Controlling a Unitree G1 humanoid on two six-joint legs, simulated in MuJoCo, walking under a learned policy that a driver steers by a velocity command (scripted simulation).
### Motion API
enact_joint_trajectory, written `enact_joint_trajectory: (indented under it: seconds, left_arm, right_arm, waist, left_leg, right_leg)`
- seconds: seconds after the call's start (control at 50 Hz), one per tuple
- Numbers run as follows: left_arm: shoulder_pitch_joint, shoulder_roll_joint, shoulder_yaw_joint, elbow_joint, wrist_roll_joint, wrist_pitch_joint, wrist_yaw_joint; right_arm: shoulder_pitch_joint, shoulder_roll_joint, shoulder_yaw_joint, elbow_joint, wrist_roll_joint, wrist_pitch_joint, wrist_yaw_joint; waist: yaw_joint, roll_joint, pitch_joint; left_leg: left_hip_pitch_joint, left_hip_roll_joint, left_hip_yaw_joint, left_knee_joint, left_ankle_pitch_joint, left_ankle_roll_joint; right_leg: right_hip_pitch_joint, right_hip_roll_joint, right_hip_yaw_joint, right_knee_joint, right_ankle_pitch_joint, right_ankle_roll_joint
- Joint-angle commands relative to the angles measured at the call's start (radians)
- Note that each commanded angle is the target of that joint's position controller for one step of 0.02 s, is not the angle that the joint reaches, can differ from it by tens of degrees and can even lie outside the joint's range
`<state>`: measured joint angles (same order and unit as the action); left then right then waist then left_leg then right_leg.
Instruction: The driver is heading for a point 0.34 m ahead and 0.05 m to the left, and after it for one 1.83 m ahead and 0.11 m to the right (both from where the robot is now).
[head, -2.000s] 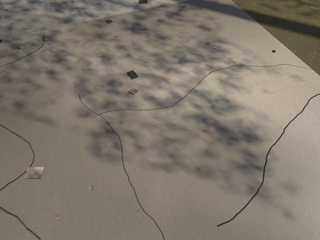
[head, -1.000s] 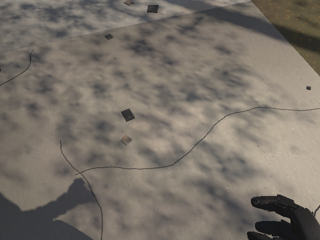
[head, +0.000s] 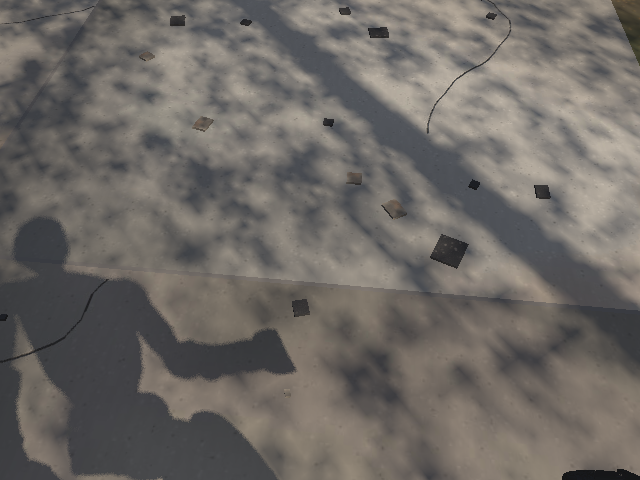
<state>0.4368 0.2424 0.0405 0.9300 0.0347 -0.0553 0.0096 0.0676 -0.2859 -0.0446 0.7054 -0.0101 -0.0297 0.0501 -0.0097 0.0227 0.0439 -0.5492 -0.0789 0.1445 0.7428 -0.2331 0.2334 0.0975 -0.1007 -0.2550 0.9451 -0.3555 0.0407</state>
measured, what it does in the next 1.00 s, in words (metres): walks ahead: right foot, then left foot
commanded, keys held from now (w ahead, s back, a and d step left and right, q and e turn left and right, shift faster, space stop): w+q+shift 0.14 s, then q+shift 0.08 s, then e+shift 0.78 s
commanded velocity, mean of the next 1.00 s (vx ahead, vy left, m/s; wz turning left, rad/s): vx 0.37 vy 0.00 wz -0.12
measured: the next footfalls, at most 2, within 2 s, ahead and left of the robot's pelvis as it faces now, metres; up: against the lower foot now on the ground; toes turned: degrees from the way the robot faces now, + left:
right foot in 0.40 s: +0.59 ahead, -0.03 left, +0.00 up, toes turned +17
left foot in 0.92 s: +0.54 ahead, +0.13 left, +0.00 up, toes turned -17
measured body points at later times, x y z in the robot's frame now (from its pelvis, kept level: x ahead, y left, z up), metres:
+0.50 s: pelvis +0.39 -0.01 +0.03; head +0.44 +0.01 +0.47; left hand +0.45 +0.27 -0.09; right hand +0.52 -0.27 -0.09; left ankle +0.21 +0.04 -0.57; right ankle +0.55 -0.04 -0.69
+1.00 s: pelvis +0.46 +0.05 +0.05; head +0.49 +0.05 +0.50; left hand +0.62 +0.33 -0.06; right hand +0.57 -0.26 -0.04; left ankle +0.50 +0.14 -0.69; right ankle +0.52 -0.05 -0.66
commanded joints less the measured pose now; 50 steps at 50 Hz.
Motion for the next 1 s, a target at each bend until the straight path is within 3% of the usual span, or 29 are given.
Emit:
enact_joint_trajectory:
  seconds: [0.02, 0.04, 0.06, 0.1, 0.12, 0.14, 0.18, 0.22, 0.26, 0.32, 0.36, 0.38, 0.4, 0.42, 0.44, 0.48, 0.5, 0.52, 0.6, 0.7, 0.74, 0.82, 0.86, 0.9, 0.92, 0.94, 0.96, 0.98, 1.0]
  left_arm:
    - [-0.144, 0.12, 0.01, -0.282, -0.005, -0.057, -0.009]
    - [-0.208, 0.15, 0.009, -0.283, -0.004, -0.078, -0.008]
    - [-0.237, 0.15, 0.005, -0.286, 0.001, -0.079, -0.006]
    - [-0.211, 0.132, -0.005, -0.269, 0.035, -0.04, -0.004]
    - [-0.211, 0.125, -0.007, -0.266, 0.042, -0.016, -0.008]
    - [-0.232, 0.115, -0.01, -0.278, 0.041, -0.001, -0.012]
    - [-0.355, 0.098, -0.02, -0.334, 0.027, 0.002, -0.017]
    - [-0.42, 0.07, -0.034, -0.365, 0.016, -0.005, -0.021]
    - [-0.418, 0.05, -0.044, -0.353, 0.005, -0.015, -0.025]
    - [-0.436, 0.058, -0.043, -0.342, 0.004, -0.027, -0.017]
    - [-0.264, 0.129, -0.017, -0.278, 0.004, -0.041, -0.006]
    - [-0.083, 0.154, -0.005, -0.213, -0.001, -0.056, -0.004]
    - [0.06, 0.196, 0.007, -0.156, -0.004, -0.068, -0.003]
    - [0.042, 0.247, 0.017, -0.154, 0.014, -0.063, -0.017]
    - [0.033, 0.228, 0.031, -0.172, -0.027, -0.042, -0.033]
    - [-0.173, 0.148, 0.026, -0.234, -0.045, -0.01, -0.024]
    - [-0.145, 0.143, 0.024, -0.215, -0.046, -0.003, -0.02]
    - [-0.109, 0.149, 0.027, -0.19, -0.05, 0.003, -0.015]
    - [-0.124, 0.187, 0.047, -0.189, -0.027, 0.026, -0.026]
    - [-0.129, 0.216, 0.076, -0.225, -0.025, 0.077, -0.016]
    - [-0.116, 0.221, 0.086, -0.228, -0.027, 0.092, -0.014]
    - [-0.106, 0.225, 0.102, -0.229, -0.02, 0.11, -0.014]
    - [-0.135, 0.223, 0.105, -0.238, -0.016, 0.114, -0.019]
    - [-0.188, 0.216, 0.104, -0.253, -0.022, 0.11, -0.024]
    - [-0.198, 0.199, 0.098, -0.258, -0.032, 0.104, -0.023]
    - [-0.125, 0.141, 0.084, -0.253, -0.041, 0.099, -0.018]
    - [-0.125, 0.139, 0.09, -0.272, -0.037, 0.095, -0.013]
    - [-0.165, 0.258, 0.112, -0.253, 0.003, 0.093, -0.012]
    - [-0.158, 0.243, 0.112, -0.254, 0.005, 0.098, -0.022]
  right_arm:
    - [0.341, -0.338, -0.112, 0.027, -0.021, 0.038, -0.036]
    - [0.338, -0.274, -0.103, 0.048, -0.021, 0.029, -0.048]
    - [0.321, -0.22, -0.089, 0.069, -0.01, 0.015, -0.053]
    - [0.253, -0.178, -0.072, 0.054, 0.0, -0.017, -0.061]
    - [0.245, -0.154, -0.061, 0.053, 0.005, -0.03, -0.059]
    - [0.252, -0.15, -0.058, 0.052, 0.008, -0.042, -0.054]
    - [0.278, -0.166, -0.062, 0.055, 0.009, -0.053, -0.052]
    - [0.316, -0.177, -0.07, 0.068, 0.016, -0.043, -0.049]
    - [0.372, -0.149, -0.065, 0.094, 0.026, -0.035, -0.046]
    - [0.449, -0.105, -0.044, 0.136, 0.019, -0.047, -0.057]
    - [0.394, -0.154, -0.055, 0.13, -0.009, -0.057, -0.073]
    - [0.311, -0.178, -0.062, 0.115, -0.012, -0.056, -0.077]
    - [0.281, -0.152, -0.057, 0.096, -0.009, -0.055, -0.077]
    - [0.552, -0.013, -0.035, 0.115, 0.033, -0.037, -0.079]
    - [0.611, -0.08, -0.026, 0.136, 0.013, -0.034, -0.08]
    - [0.338, -0.121, -0.02, 0.071, -0.032, -0.028, -0.074]
    - [0.242, -0.121, -0.019, 0.038, -0.044, -0.018, -0.067]
    - [0.225, -0.104, -0.013, 0.013, -0.052, 0.001, -0.062]
    - [0.238, -0.059, 0.01, -0.008, -0.041, 0.052, -0.07]
    - [0.096, -0.082, 0.012, -0.049, -0.027, 0.078, -0.08]
    - [0.052, -0.083, 0.013, -0.055, -0.021, 0.073, -0.082]
    - [0.014, -0.074, 0.02, -0.059, -0.003, 0.04, -0.088]
    - [0.037, -0.074, 0.02, -0.054, 0.006, 0.024, -0.095]
    - [0.12, -0.09, 0.013, -0.036, 0.009, 0.011, -0.109]
    - [0.165, -0.12, 0.002, -0.026, 0.006, 0.005, -0.121]
    - [0.15, -0.198, -0.015, -0.048, 0.005, 0.005, -0.134]
    - [0.028, -0.27, -0.024, -0.091, -0.02, 0.011, -0.124]
    - [-0.004, -0.184, -0.011, -0.09, -0.024, 0.019, -0.118]
    - [-0.01, -0.126, 0.004, -0.094, -0.018, 0.02, -0.114]
  waist:
    - [-0.103, 0.145, -0.315]
    - [-0.087, -0.001, -0.157]
    - [-0.036, -0.089, -0.061]
    - [0.042, -0.123, -0.012]
    - [0.057, -0.122, -0.003]
    - [0.058, -0.115, 0.006]
    - [0.033, -0.11, 0.067]
    - [0.001, -0.078, 0.04]
    - [-0.048, -0.021, -0.022]
    - [-0.097, 0.039, -0.04]
    - [-0.007, 0.08, -0.089]
    - [0.107, 0.077, -0.133]
    - [0.167, 0.012, -0.193]
    - [0.005, -0.29, -0.358]
    - [0.019, -0.207, -0.505]
    - [0.015, -0.03, -0.281]
    - [0.027, 0.012, -0.208]
    - [0.009, 0.003, -0.168]
    - [-0.039, -0.057, -0.17]
    - [0.004, -0.138, -0.126]
    - [0.033, -0.162, -0.101]
    - [0.07, -0.179, -0.08]
    - [0.062, -0.193, -0.074]
    - [0.013, -0.207, -0.07]
    - [-0.011, -0.18, -0.074]
    - [0.029, -0.021, -0.13]
    - [0.044, 0.21, -0.086]
    - [0.052, 0.043, -0.037]
    - [0.071, 0.035, -0.055]
  left_leg:
    - [0.945, 0.328, -0.967, -0.443, -0.206, 0.29]
    - [0.806, 0.341, -0.969, -0.541, -0.277, 0.233]
    - [0.643, 0.3, -0.875, -0.538, -0.202, 0.183]
    - [0.4, 0.204, -0.689, -0.534, -0.032, 0.139]
    - [0.316, 0.166, -0.634, -0.54, 0.003, 0.134]
    - [0.262, 0.139, -0.596, -0.549, 0.027, 0.132]
    - [0.194, 0.096, -0.526, -0.54, 0.388, 0.107]
    - [0.217, 0.036, -0.445, -0.447, 0.681, 0.036]
    - [0.303, 0.001, -0.36, -0.396, 0.803, -0.049]
    - [0.438, 0.051, -0.377, -0.395, 0.813, -0.105]
    - [0.568, 0.094, -0.379, -0.246, 0.93, -0.14]
    - [0.582, 0.079, -0.326, -0.057, 0.928, -0.157]
    - [0.518, 0.012, -0.265, 0.22, 0.653, -0.175]
    - [0.164, -0.124, -0.202, 0.663, -0.389, -0.253]
    - [0.053, -0.112, -0.254, 0.762, -0.345, -0.237]
    - [-0.007, -0.012, -0.235, 0.705, -0.167, -0.237]
    - [-0.018, 0.004, -0.23, 0.654, -0.166, -0.24]
    - [0.007, 0.018, -0.231, 0.592, -0.155, -0.246]
    - [0.089, 0.026, -0.218, 0.414, -0.184, -0.267]
    - [0.068, 0.02, -0.241, 0.241, -0.105, -0.273]
    - [0.05, 0.015, -0.255, 0.172, -0.092, -0.271]
    - [0.087, -0.019, -0.27, 0.013, -0.117, -0.247]
    - [0.168, -0.042, -0.272, -0.097, -0.137, -0.226]
    - [0.34, -0.047, -0.271, -0.295, -0.103, -0.202]
    - [0.46, 0.006, -0.293, -0.437, -0.064, -0.185]
    - [0.536, 0.226, -0.492, -0.547, -0.226, -0.143]
    - [0.466, 0.463, -0.759, -0.619, -0.243, -0.032]
    - [0.36, 0.434, -0.626, -0.593, -0.062, -0.013]
    - [0.319, 0.374, -0.509, -0.531, 0.099, -0.027]
  right_leg:
    - [-0.958, 0.124, 0.303, 0.773, -0.104, -0.006]
    - [-1.008, 0.06, 0.334, 0.665, -0.053, -0.015]
    - [-0.947, 0.017, 0.339, 0.537, -0.008, -0.016]
    - [-0.792, -0.03, 0.338, 0.406, -0.001, 0.006]
    - [-0.744, -0.046, 0.332, 0.348, -0.012, 0.022]
    - [-0.722, -0.054, 0.319, 0.275, -0.013, 0.035]
    - [-0.704, -0.036, 0.267, 0.104, 0.103, 0.053]
    - [-0.642, 0.022, 0.233, -0.075, 0.295, 0.031]
    - [-0.569, 0.083, 0.179, -0.264, 0.479, -0.016]
    - [-0.481, 0.135, 0.163, -0.416, 0.611, -0.071]
    - [-0.392, 0.16, 0.196, -0.463, 0.547, -0.107]
    - [-0.276, 0.141, 0.211, -0.538, 0.606, -0.121]
    - [-0.134, 0.05, 0.28, -0.542, 0.881, -0.139]
    - [0.242, -0.282, 0.662, -0.303, 1.543, -0.355]
    - [0.318, -0.299, 0.891, -0.407, 1.473, -0.426]
    - [0.03, -0.177, 0.741, -0.538, 1.039, -0.376]
    - [-0.07, -0.126, 0.689, -0.57, 0.978, -0.348]
    - [-0.15, -0.088, 0.666, -0.59, 0.969, -0.325]
    - [-0.334, -0.012, 0.641, -0.618, 0.791, -0.272]
    - [-0.427, 0.05, 0.76, -0.715, 0.086, -0.184]
    - [-0.398, 0.057, 0.814, -0.741, -0.079, -0.17]
    - [-0.337, 0.067, 0.877, -0.719, -0.097, -0.168]
    - [-0.356, 0.075, 0.905, -0.705, -0.064, -0.159]
    - [-0.442, 0.11, 0.917, -0.705, -0.108, -0.108]
    - [-0.514, 0.164, 0.877, -0.673, -0.193, -0.054]
    - [-0.557, 0.242, 0.741, -0.459, -0.275, -0.009]
    - [-0.706, 0.361, 0.451, -0.137, -0.254, 0.017]
    - [-0.708, 0.237, 0.409, 0.039, -0.135, 0.03]
    - [-0.649, 0.222, 0.389, 0.12, -0.085, 0.02]
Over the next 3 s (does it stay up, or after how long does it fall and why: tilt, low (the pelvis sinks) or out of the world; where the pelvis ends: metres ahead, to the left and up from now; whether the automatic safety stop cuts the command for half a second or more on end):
stays up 0.64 0.03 0.04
